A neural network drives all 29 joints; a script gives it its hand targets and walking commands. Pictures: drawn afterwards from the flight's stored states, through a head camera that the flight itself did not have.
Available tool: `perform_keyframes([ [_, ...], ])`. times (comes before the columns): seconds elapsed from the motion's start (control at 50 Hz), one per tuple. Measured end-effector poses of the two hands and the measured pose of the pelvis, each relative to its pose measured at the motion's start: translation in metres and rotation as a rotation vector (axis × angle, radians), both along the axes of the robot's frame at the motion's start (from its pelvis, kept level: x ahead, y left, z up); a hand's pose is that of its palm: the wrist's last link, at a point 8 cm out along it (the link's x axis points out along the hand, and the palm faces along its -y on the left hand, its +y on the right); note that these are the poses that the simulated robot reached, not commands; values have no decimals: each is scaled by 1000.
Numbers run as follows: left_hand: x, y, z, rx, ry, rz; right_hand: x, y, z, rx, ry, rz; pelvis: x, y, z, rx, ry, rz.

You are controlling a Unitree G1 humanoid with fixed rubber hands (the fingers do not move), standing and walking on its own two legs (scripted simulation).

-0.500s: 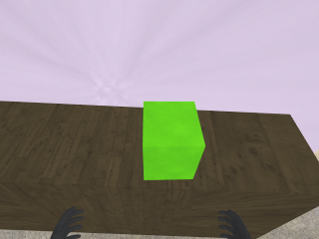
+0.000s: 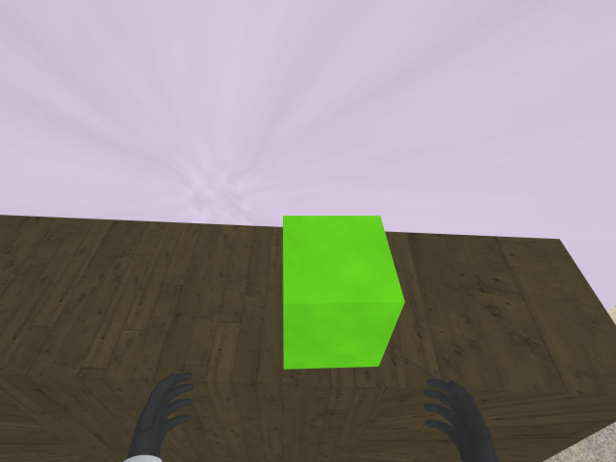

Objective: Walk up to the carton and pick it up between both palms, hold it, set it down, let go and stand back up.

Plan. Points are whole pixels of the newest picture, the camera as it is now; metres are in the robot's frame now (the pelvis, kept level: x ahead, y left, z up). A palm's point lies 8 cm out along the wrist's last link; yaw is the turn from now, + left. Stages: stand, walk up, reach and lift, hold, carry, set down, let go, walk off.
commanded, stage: reach and lift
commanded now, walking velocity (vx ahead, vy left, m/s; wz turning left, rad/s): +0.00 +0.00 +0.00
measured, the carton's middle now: (331, 292) +0.40 -0.02 -0.03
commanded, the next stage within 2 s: none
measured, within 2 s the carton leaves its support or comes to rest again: neither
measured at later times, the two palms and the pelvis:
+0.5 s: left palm (177, 387) +0.23 +0.19 -0.02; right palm (461, 395) +0.23 -0.19 -0.02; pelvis +0.00 +0.00 +0.00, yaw +0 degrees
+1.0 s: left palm (190, 305) +0.31 +0.18 +0.05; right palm (454, 316) +0.32 -0.18 +0.04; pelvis -0.01 +0.00 +0.00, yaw -1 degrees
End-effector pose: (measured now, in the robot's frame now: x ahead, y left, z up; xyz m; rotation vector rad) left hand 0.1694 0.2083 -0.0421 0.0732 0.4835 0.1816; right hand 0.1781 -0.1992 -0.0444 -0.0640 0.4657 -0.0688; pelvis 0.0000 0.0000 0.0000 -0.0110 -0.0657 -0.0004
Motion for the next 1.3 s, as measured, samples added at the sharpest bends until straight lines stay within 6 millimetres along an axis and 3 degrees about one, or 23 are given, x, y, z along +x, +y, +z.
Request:
perform_keyframes([
  [0.4,42,-22,20,-21,-200,-36,38,8,21,37,-166,3,-1,-2,-2,3,18,-2],
  [0.68,94,-24,52,-31,-217,-18,91,13,55,46,-204,5,-4,-3,0,5,27,-10],
  [1.3,191,-29,118,-42,-220,-18,196,27,115,37,-215,7,-12,-6,0,2,123,-16],
])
